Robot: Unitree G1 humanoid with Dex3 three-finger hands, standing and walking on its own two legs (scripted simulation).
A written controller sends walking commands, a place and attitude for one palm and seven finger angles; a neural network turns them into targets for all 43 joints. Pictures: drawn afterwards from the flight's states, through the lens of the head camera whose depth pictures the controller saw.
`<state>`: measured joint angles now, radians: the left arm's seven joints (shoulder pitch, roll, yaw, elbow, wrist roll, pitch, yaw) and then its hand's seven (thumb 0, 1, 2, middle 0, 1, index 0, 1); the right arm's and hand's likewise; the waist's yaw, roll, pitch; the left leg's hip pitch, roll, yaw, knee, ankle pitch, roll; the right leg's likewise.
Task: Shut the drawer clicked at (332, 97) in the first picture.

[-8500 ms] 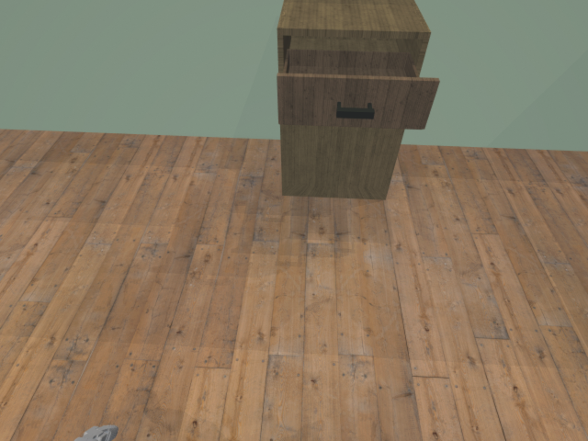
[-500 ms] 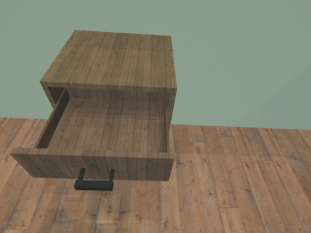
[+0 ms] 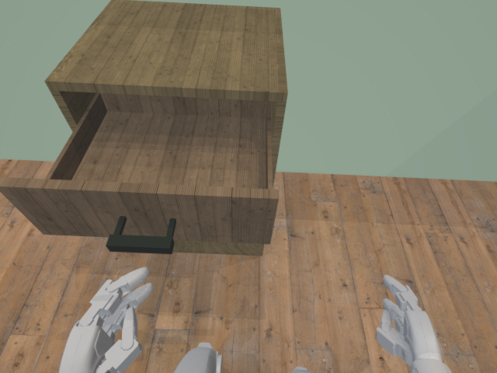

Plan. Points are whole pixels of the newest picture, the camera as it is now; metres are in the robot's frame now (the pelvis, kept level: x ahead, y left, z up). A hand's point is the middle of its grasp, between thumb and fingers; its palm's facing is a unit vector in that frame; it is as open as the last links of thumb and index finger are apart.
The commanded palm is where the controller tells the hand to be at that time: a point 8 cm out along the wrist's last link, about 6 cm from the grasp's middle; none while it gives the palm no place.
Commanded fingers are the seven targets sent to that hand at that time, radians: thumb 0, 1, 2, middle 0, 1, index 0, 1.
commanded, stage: raise the hand and make a fist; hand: left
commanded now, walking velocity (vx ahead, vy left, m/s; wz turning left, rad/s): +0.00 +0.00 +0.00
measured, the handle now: (144, 233) +0.34 +0.22 -0.01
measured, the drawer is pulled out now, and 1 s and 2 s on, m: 0.26 0.26 0.26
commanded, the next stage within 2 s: bring the fist close to the handle in 1.54 s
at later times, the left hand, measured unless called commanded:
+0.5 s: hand (117, 343) +0.16 +0.18 +0.05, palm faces +0.08 -0.99 -0.06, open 3.8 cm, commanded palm +0.10 +0.23 +0.06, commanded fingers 0.00 0.90 0.90 -1.08 -1.25 -1.08 -1.25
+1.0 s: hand (107, 359) +0.14 +0.18 +0.08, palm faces +0.06 -1.00 +0.00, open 3.2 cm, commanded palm +0.09 +0.23 +0.08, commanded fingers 0.00 0.90 0.90 -1.40 -1.60 -1.40 -1.60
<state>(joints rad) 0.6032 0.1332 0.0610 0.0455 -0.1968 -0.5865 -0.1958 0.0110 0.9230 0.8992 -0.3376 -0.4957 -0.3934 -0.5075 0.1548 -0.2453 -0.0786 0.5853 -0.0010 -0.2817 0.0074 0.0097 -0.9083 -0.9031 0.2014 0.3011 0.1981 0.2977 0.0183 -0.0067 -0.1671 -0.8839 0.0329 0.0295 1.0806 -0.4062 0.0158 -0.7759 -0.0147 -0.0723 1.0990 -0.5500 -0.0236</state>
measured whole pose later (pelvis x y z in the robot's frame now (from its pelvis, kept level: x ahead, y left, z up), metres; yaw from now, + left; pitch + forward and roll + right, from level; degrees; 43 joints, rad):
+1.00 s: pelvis +0.00 +0.02 +0.00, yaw +1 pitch +12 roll -4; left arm 0.80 0.18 0.05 -0.34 -0.24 -0.39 -0.20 0.02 0.91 0.90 -1.35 -1.55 -1.35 -1.55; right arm 0.18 -0.17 0.00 0.46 0.04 -0.19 -0.03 0.01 -0.90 -0.90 0.20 0.30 0.20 0.30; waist 0.03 0.04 -0.17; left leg -0.88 0.03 -0.01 1.12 -0.44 0.03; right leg -0.73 -0.01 -0.11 1.06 -0.54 0.00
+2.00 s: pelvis +0.01 -0.01 -0.02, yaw +1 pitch +15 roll -3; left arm 0.70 0.19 0.08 -0.24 -0.24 -0.44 -0.21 0.02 0.90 0.90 -1.40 -1.60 -1.40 -1.60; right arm 0.19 -0.20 -0.02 0.48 0.04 -0.14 -0.06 0.01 -0.91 -0.90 0.20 0.30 0.20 0.30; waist 0.02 0.04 -0.18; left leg -0.97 0.05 -0.03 1.20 -0.49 -0.01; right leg -0.83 0.01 -0.12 1.17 -0.61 -0.05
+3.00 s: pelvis +0.01 +0.00 -0.05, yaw -1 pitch +22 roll -4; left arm 0.50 0.18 0.07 -0.09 -0.20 -0.49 -0.13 0.02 0.90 0.90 -1.40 -1.60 -1.40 -1.60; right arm 0.17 -0.21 -0.01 0.50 0.01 -0.08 -0.03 0.01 -0.91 -0.90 0.20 0.30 0.20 0.30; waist -0.01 0.03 -0.20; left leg -1.20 0.05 -0.02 1.35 -0.54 0.01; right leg -1.05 0.01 -0.11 1.32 -0.65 -0.03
